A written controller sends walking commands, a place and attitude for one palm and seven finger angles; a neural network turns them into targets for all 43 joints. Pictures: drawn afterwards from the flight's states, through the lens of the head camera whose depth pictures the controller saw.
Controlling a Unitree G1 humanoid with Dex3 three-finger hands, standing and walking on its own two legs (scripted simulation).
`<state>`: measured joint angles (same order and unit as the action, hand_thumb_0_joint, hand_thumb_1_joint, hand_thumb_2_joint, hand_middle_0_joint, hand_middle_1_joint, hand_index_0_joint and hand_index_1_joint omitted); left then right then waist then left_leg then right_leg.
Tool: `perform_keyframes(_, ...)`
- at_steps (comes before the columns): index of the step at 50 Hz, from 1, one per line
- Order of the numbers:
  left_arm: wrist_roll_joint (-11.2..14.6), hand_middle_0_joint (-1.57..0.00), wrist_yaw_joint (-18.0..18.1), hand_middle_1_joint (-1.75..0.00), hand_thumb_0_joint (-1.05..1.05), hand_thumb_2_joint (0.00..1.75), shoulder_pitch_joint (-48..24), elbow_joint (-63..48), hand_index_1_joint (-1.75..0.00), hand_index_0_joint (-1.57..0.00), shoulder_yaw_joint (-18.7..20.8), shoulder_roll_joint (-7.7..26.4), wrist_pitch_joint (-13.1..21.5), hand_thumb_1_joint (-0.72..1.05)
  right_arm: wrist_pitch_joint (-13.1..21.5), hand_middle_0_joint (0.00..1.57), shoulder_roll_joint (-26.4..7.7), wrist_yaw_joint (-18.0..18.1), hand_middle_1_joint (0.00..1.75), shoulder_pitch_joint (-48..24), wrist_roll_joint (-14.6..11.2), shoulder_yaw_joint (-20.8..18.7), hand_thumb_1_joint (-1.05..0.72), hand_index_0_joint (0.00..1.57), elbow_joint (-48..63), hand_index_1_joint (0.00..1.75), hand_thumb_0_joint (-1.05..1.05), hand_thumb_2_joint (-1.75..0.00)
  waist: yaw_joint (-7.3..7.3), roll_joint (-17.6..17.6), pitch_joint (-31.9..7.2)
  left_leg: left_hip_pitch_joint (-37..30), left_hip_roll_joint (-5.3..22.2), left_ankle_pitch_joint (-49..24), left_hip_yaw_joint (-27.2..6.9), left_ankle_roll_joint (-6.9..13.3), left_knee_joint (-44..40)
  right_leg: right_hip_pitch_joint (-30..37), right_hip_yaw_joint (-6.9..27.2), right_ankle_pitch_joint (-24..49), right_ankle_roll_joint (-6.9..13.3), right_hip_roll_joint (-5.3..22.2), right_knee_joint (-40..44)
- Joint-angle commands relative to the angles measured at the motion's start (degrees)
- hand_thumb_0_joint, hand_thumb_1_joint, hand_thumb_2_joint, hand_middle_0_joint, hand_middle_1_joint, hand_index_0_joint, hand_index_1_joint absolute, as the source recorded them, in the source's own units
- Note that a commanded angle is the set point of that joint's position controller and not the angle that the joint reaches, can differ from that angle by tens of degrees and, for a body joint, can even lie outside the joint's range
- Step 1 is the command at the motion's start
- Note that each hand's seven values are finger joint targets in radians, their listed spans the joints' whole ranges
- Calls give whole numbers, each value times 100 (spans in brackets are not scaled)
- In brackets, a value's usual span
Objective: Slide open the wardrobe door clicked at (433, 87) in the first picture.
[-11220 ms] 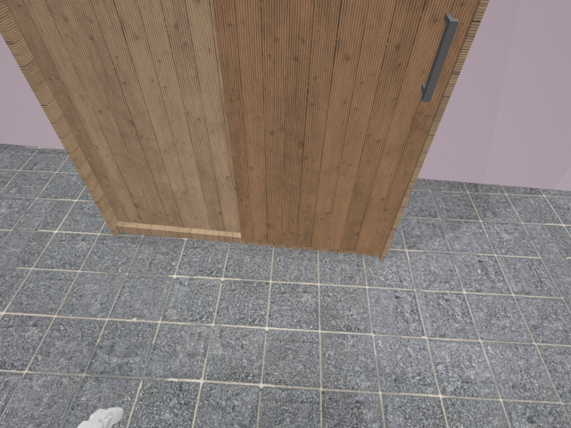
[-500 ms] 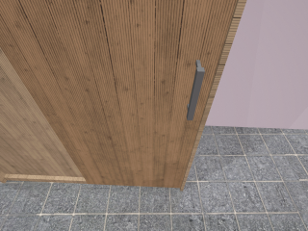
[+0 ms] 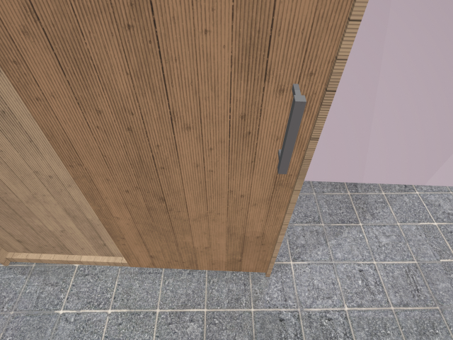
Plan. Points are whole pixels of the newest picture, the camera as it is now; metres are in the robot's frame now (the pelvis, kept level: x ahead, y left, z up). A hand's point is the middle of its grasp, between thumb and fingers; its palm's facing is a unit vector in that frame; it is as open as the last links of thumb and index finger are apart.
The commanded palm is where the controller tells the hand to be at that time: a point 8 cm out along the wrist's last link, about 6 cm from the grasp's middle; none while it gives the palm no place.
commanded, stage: raise the hand with hooked fingers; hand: right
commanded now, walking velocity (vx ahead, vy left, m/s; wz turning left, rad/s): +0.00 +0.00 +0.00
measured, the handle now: (288, 132) +0.49 -0.10 +0.11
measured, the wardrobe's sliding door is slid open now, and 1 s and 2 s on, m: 0.00 0.00 0.00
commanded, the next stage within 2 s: none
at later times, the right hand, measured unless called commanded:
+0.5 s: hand out of the picture +0.15 -0.24 -0.01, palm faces +0.14 +0.99 -0.02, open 9.3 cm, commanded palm +0.14 -0.29 -0.01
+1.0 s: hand (412, 298) +0.20 -0.27 +0.04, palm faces +0.01 +1.00 -0.05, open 12.3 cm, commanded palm +0.17 -0.32 +0.06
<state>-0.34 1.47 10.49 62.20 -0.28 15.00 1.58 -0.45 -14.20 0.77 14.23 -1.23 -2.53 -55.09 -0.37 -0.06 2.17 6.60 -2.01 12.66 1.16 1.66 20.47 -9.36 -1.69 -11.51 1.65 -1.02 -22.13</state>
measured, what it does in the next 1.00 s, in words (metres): stands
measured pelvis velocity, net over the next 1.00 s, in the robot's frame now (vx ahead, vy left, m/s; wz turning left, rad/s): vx -0.02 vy -0.02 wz -0.03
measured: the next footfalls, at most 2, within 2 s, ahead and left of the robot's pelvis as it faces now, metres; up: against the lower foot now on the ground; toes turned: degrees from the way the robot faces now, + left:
none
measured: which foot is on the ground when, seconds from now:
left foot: down 0.00-1.00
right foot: down 0.00-1.00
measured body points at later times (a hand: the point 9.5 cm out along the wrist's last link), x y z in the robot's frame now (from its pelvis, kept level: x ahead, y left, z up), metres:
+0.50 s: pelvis -0.04 +0.00 -0.07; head +0.00 -0.02 +0.37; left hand +0.18 +0.23 -0.12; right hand +0.13 -0.30 -0.01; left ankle -0.02 +0.10 -0.75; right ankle +0.00 -0.10 -0.75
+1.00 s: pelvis -0.02 -0.02 -0.04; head -0.01 -0.03 +0.41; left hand +0.15 +0.21 -0.11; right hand +0.19 -0.32 +0.04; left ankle -0.02 +0.10 -0.75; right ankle +0.00 -0.10 -0.75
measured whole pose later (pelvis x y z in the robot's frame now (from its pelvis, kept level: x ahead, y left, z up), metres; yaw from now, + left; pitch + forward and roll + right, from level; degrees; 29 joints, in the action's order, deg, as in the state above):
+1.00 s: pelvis -0.02 -0.02 -0.04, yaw -2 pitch +5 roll +3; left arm 2.3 4.8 15.1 35.6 -2.2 15.4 16.9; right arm 10.1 -19.8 -23.1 14.5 -19.7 -17.5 -1.6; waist -1.6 -1.9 -3.6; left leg 26.5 -1.4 22.7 3.7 0.3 44.5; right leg -31.3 0.1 -22.2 3.7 -1.3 -49.0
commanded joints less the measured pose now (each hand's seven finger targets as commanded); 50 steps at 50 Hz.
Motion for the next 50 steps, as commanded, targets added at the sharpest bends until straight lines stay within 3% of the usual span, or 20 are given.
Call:
perform_keyframes(1,112,-20,392,-30,0,90,31,-1763,-30,-20,-9,852,1327,90,1268,21,-1621,323,34,-669,-614,-1175,-83,21,5003,34,0,-87,-92,-1227,-2038,64,249,-1476,3,174,411,1336,112,2934,-237,181,-255)
perform_keyframes(2,131,-20,271,-30,0,90,1,-2080,-30,-20,121,632,1364,90,1101,21,-407,135,36,62,-827,-492,-81,21,5359,36,0,-86,114,-740,-1445,367,216,-1195,162,90,503,917,248,2351,-151,249,-263)
perform_keyframes(3,169,-20,248,-30,0,90,46,-2273,-30,-20,233,867,1397,90,1218,21,-705,24,37,-441,-941,-831,-78,21,5390,37,0,-85,230,145,-1094,726,254,-946,239,17,572,352,395,1612,-66,271,-442)
perform_keyframes(4,141,-20,234,-30,0,90,19,-2375,-30,-20,301,832,1427,90,1416,21,-340,-211,39,-53,-996,-786,-76,21,4444,39,0,-84,291,916,-119,1294,203,-563,305,-32,511,-277,393,873,-3,184,-585)
perform_keyframes(5,100,-20,181,-30,0,90,33,-2454,-30,-20,374,880,1421,90,1778,21,-374,-435,40,-15,-1117,-975,-74,21,3981,40,0,-83,291,1461,309,1933,185,40,314,-93,631,-971,431,111,9,108,-828)
perform_keyframes(7,60,-20,69,-30,0,90,-231,-2667,-30,-20,398,819,1489,90,2600,22,-54,-1104,43,1111,-1407,-1125,-69,22,3097,43,0,-81,-69,1708,346,2715,197,1043,236,-72,1185,-2104,376,-722,-58,-7,-1465)
perform_keyframes(8,65,-20,-2,-30,0,90,-314,-2816,-30,-20,406,796,1533,90,3023,22,6,-1513,45,1363,-1573,-1145,-67,22,3036,45,0,-80,-198,1605,78,2857,216,1248,150,-36,1512,-2456,340,-869,-104,-52,-1774)
perform_keyframes(9,90,-20,-118,-30,0,90,-243,-3006,-30,-20,472,808,1567,90,3357,22,-150,-1956,47,1853,-1657,-1394,-64,22,2958,47,0,-79,-430,823,-341,2641,252,881,9,97,1878,-2442,243,-638,-163,-108,-2038)
perform_keyframes(11,102,-20,-231,-30,0,90,-422,-3419,-30,-20,444,850,1688,90,3826,22,-591,-2808,50,1438,-1852,-1487,-60,22,3632,50,0,-77,-385,1,-1180,2640,341,524,-213,161,2415,-2618,171,-452,-197,-138,-2562)
perform_keyframes(13,148,-20,-207,-30,0,90,-471,-3834,-30,-20,438,893,1726,90,3741,22,-1326,-3260,53,1064,-1987,-2110,-55,22,4176,53,0,-75,-456,123,-2002,2462,373,715,-532,75,2554,-2955,107,-517,-102,-138,-2839)
perform_keyframes(16,182,-20,-56,-30,0,90,-351,-4136,-30,-20,395,791,1649,90,3332,23,-1485,-3139,57,203,-2378,-2438,-48,23,5258,57,0,-72,-342,-20,-2062,2630,305,1723,-689,-21,2362,-3008,156,-922,-25,-45,-2903)
perform_keyframes(18,194,-20,52,-30,0,90,-340,-4089,-30,-20,318,723,1674,90,3352,23,-1345,-2789,60,-687,-2454,-2267,-43,23,6235,60,0,-70,-148,-618,-1784,2930,249,2251,-710,-3,2164,-2738,264,-1240,19,17,-2878)
perform_keyframes(19,152,-20,109,-30,0,90,-286,-4001,-30,-20,285,747,1690,90,3364,24,-1308,-2582,62,-1239,-2367,-2068,-41,24,6745,62,0,-69,54,-548,-1699,3141,153,2086,-552,10,2309,-2615,400,-1291,52,83,-2861)
perform_keyframes(20,129,-20,158,-30,0,90,-115,-3923,-30,-20,288,780,1733,90,3348,24,-1332,-2417,63,-1185,-2253,-1988,-39,24,7028,63,0,-68,66,-825,-1894,3062,110,1651,-431,53,2407,-2344,480,-1098,75,109,-2819)
perform_keyframes(24,161,-20,297,-30,0,90,44,-3642,-30,-20,151,828,1822,90,2903,24,-948,-2368,69,-916,-1790,-1133,-29,24,6737,69,0,-64,386,-690,-1375,3225,25,979,-74,37,2479,-2222,678,-889,101,161,-2687)
perform_keyframes(27,250,-20,365,-30,0,90,45,-3596,-30,-20,138,808,1835,90,2262,25,-1221,-2546,74,-540,-1660,-1296,-22,25,6173,74,0,-61,254,-475,-1246,2986,61,1104,-34,0,2208,-2333,698,-1025,61,148,-2440)
perform_keyframes(30,279,-20,361,-30,0,90,-33,-3731,-30,-20,127,745,1792,90,1640,25,-1503,-2607,78,43,-1852,-1938,-15,25,5868,78,0,-58,-112,-161,-1748,2340,82,552,66,1,2134,-2145,631,-484,24,115,-2229)
perform_keyframes(34,223,-20,310,-30,0,90,-207,-3851,-30,-20,89,612,1737,90,1462,26,-1701,-2285,84,197,-2255,-2637,-6,26,6393,84,0,-54,-438,-330,-2094,1786,48,-43,220,25,2204,-1827,576,178,-82,119,-2055)
perform_keyframes(42,251,-20,231,-30,0,90,78,-3671,-30,-20,112,766,1856,90,1691,27,-1189,-2225,96,-302,-1952,-1734,13,27,6514,96,0,-46,66,-272,-1326,2374,6,211,285,-18,2033,-1635,683,-92,-93,234,-1871)
perform_keyframes(50,288,-20,444,-30,0,90,-39,-3610,-30,-20,31,759,1920,90,1473,29,-2074,-2294,108,-1193,-2042,-2467,31,29,6956,108,0,-38,-156,-739,-1764,1702,48,70,273,50,1700,-858,784,214,-158,226,-1453)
